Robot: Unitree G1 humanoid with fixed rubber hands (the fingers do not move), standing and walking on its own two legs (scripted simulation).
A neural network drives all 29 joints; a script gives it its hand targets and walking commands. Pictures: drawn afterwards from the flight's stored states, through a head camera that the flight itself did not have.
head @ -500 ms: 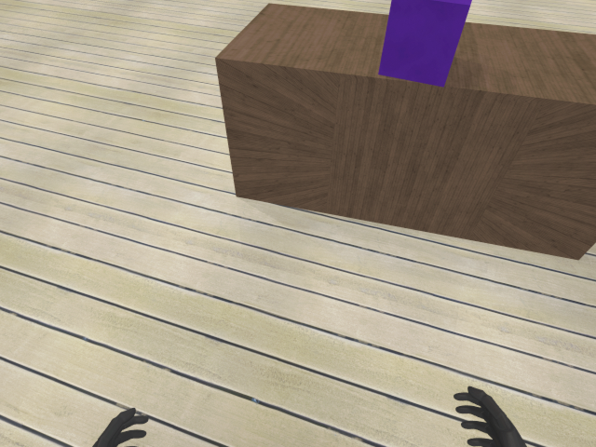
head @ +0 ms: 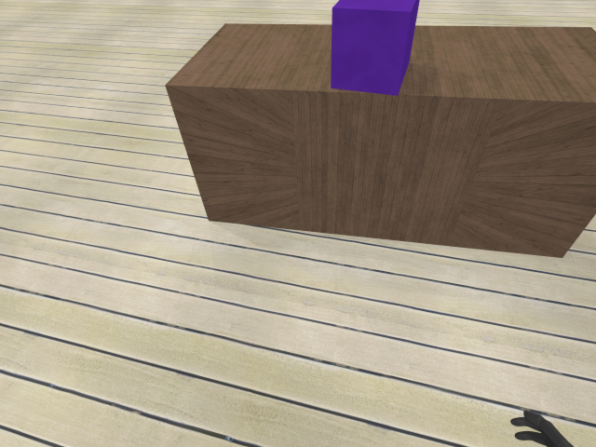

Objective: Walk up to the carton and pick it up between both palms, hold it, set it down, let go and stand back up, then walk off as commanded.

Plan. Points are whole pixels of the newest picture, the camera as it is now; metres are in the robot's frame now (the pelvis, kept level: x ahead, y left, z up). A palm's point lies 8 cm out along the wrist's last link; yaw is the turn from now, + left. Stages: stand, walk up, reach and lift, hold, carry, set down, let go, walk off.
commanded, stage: walk up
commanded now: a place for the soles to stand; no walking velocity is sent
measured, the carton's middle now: (375, 38) +1.27 -0.26 +0.05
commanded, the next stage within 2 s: none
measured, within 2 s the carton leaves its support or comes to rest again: neither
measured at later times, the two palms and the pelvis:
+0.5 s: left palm out of the picture +0.16 +0.30 -0.07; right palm (560, 392) +0.22 -0.35 -0.06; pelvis +0.11 -0.02 +0.00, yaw -3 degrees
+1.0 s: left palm (127, 369) +0.26 +0.26 -0.05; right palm (552, 341) +0.30 -0.39 -0.08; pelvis +0.21 -0.06 +0.01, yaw -5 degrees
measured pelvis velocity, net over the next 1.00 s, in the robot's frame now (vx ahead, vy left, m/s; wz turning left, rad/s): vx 0.21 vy -0.06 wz -0.09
